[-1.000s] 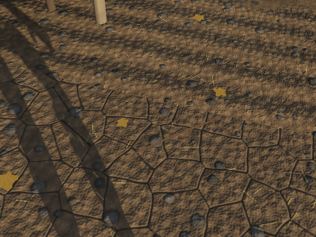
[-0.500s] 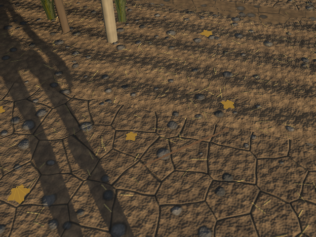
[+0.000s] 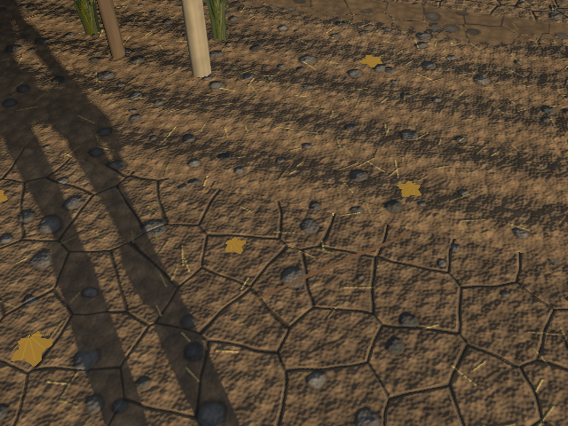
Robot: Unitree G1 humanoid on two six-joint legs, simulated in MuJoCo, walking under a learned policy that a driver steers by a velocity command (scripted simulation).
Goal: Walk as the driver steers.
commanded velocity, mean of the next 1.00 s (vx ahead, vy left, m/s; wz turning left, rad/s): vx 0.24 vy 0.00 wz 0.00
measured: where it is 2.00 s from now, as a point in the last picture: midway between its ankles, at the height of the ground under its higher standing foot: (298, 322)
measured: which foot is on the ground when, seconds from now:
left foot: down 0.00-1.00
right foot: down 0.00-0.58, up 0.60-1.00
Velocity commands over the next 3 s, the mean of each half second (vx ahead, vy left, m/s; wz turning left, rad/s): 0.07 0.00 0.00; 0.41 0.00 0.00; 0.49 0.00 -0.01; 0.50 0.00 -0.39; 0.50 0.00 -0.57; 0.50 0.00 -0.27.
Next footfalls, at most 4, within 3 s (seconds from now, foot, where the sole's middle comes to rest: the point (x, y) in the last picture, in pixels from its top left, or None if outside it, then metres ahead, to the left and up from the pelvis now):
1.04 right None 0.43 -0.04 -0.78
1.58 left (252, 345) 0.73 0.12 -0.78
2.12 right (331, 271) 0.97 -0.09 -0.78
2.68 left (337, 181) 1.34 -0.13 -0.78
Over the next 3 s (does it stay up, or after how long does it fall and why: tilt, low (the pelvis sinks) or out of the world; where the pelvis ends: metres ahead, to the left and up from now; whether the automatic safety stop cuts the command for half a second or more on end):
stays up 1.29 -0.19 0.00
